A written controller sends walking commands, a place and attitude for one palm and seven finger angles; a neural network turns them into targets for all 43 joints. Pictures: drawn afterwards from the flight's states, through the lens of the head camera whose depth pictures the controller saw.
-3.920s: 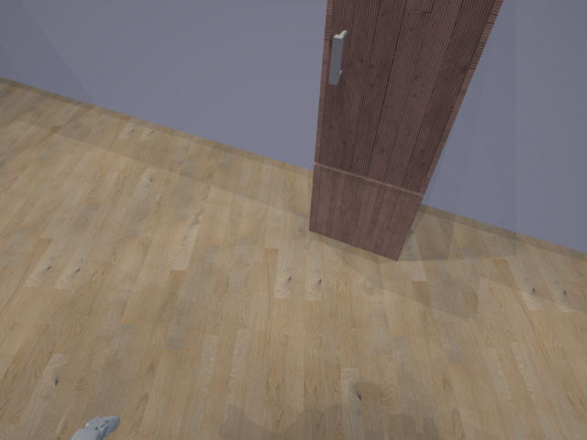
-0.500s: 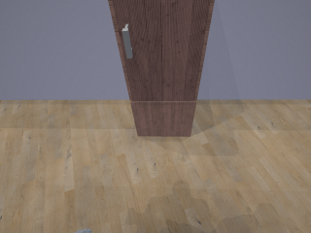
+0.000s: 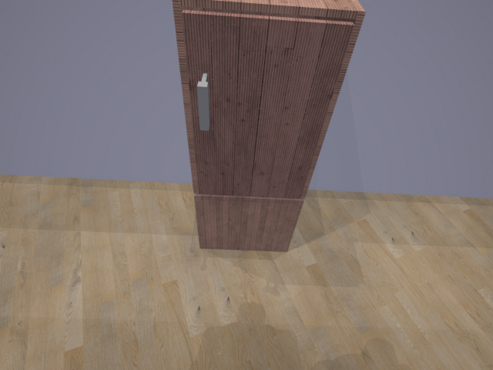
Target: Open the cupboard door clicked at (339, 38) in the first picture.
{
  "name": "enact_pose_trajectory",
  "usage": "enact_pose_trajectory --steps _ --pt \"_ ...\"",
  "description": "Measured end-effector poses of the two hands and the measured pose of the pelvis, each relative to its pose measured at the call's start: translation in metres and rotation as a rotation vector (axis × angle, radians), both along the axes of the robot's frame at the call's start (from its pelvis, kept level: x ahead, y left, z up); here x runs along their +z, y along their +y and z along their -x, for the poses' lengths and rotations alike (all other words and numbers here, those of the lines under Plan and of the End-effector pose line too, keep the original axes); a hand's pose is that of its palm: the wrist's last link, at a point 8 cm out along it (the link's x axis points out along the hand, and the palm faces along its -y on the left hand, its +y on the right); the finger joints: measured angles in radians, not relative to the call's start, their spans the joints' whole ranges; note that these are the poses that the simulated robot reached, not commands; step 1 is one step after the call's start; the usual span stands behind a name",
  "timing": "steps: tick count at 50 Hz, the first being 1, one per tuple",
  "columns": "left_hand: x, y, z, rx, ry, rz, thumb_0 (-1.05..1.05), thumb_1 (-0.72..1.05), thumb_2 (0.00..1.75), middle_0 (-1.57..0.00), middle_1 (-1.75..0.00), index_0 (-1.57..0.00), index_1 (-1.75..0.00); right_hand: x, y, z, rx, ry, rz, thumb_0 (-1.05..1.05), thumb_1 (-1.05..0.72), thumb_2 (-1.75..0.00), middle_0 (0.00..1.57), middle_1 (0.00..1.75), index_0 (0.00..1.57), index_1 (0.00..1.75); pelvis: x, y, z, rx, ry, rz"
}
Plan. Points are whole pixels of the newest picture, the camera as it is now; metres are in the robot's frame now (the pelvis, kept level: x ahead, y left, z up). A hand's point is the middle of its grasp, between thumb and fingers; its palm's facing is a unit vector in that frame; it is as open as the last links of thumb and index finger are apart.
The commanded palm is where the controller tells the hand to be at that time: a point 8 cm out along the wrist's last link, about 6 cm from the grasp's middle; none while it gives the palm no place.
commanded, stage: take the last steps up to it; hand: left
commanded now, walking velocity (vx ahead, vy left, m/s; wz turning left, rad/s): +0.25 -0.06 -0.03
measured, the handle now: (204, 102) +0.70 +0.15 +0.05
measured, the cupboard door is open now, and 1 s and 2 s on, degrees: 0 0 0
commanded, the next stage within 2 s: come to a stop and stand still in 0.24 s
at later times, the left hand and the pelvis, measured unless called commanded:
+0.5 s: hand (192, 328) +0.23 +0.11 -0.16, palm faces +0.04 -0.97 -0.25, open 7.2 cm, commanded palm none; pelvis +0.16 -0.07 +0.00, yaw +1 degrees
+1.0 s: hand (144, 361) +0.17 +0.20 -0.18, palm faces +0.07 -0.97 -0.21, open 7.4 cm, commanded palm none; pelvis +0.15 -0.01 +0.00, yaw +1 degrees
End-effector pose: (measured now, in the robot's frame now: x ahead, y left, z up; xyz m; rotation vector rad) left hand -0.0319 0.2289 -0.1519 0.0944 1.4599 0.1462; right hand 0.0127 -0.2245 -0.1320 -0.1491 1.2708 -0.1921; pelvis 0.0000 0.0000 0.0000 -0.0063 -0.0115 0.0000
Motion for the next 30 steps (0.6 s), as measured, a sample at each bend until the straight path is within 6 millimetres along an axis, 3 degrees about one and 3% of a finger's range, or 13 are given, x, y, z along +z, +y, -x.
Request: enact_pose_trajectory --steps 9,15,17,20,25,30 --pt "0.011 -0.012 -0.131 -0.066 -0.140 -0.039 0.01 0.92 0.90 -0.20 -0.29 -0.20 -0.30 -0.008 0.014 0.029 -0.107 0.231 -0.092 0.00 -0.91 -0.90 0.20 0.30 0.20 0.30 0.002 -0.016 -0.060 -0.016 0.000 -0.024" --pt "0.007 -0.043 -0.220 -0.126 -0.229 -0.073 0.01 0.92 0.90 -0.20 -0.29 -0.20 -0.30 -0.030 -0.005 0.018 -0.158 0.345 -0.149 0.00 -0.91 -0.90 0.20 0.30 0.20 0.30 -0.017 -0.047 -0.111 -0.019 0.002 -0.041" --pt "0.006 -0.055 -0.237 -0.117 -0.262 -0.079 0.01 0.91 0.90 -0.20 -0.29 -0.20 -0.30 -0.037 -0.018 0.001 -0.143 0.363 -0.154 0.00 -0.91 -0.90 0.20 0.30 0.20 0.30 -0.021 -0.056 -0.123 -0.012 -0.003 -0.026" --pt "0.011 -0.067 -0.246 -0.072 -0.272 -0.076 0.00 0.92 0.90 -0.20 -0.29 -0.20 -0.30 -0.034 -0.039 -0.042 -0.107 0.318 -0.126 0.00 -0.91 -0.90 0.20 0.30 0.20 0.30 -0.015 -0.064 -0.140 0.004 -0.008 -0.017" --pt "0.020 -0.068 -0.254 -0.050 -0.236 -0.106 -0.01 0.95 0.90 -0.20 -0.30 -0.20 -0.30 -0.026 -0.066 -0.131 -0.055 0.166 -0.066 0.00 -0.91 -0.90 0.20 0.30 0.20 0.30 -0.004 -0.070 -0.160 0.011 0.009 -0.016" --pt "0.018 -0.062 -0.252 -0.023 -0.196 -0.102 0.00 0.93 0.90 -0.20 -0.30 -0.20 -0.30 -0.022 -0.073 -0.203 0.009 0.051 -0.032 0.00 -0.91 -0.90 0.20 0.30 0.20 0.30 -0.003 -0.063 -0.167 0.016 0.014 -0.010"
